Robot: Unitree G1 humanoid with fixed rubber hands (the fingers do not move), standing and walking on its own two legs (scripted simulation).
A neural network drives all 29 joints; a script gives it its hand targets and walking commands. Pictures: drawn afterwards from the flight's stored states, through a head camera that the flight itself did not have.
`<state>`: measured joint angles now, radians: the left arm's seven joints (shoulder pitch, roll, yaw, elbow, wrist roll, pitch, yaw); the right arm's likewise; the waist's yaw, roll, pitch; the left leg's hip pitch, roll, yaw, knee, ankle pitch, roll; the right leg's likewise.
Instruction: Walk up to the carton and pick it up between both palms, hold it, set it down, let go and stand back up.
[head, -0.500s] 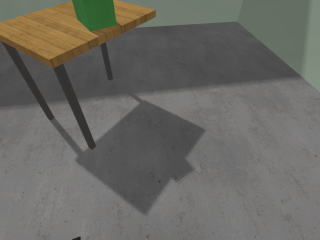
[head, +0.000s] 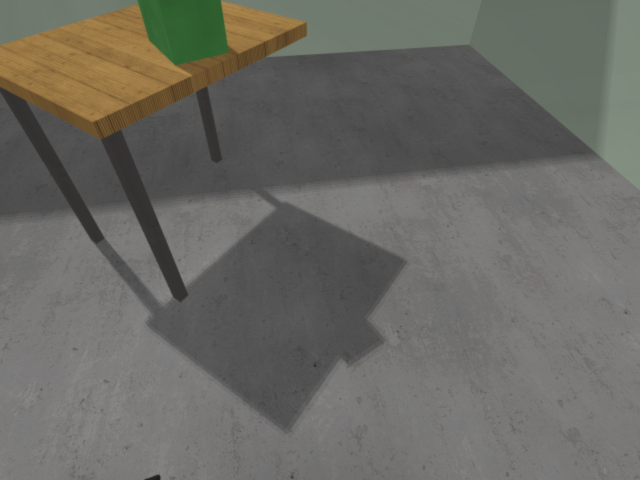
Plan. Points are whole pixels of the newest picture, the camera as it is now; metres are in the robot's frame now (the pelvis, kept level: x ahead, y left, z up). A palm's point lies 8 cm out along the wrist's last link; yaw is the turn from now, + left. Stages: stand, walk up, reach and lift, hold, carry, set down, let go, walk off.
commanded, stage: stand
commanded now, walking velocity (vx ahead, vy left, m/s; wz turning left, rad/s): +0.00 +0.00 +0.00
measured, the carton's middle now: (181, 15) +1.29 +0.45 +0.10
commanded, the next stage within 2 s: walk up in 0.14 s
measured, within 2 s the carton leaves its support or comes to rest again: neither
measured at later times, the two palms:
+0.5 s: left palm out of the picture +0.07 +0.28 -0.10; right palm out of the picture +0.09 -0.25 -0.10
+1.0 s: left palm (99, 415) +0.24 +0.33 -0.11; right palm (468, 413) +0.26 -0.20 -0.09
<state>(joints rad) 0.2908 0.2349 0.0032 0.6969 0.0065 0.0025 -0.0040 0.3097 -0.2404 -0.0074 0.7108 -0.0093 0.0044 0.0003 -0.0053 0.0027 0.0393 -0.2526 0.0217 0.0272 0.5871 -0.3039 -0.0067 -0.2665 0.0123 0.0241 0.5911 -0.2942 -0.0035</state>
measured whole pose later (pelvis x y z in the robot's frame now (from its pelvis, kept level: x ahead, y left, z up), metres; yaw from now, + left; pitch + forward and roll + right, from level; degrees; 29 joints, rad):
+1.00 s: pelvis +0.19 +0.06 +0.00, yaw +20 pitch -3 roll +1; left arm 0.20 0.29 0.04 0.67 0.05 0.01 -0.10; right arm 0.51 -0.22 -0.03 0.77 -0.05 -0.09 -0.02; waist -0.05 -0.10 0.06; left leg -0.07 0.05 -0.02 0.49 -0.38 -0.02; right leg -0.62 -0.11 0.03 0.82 -0.13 0.03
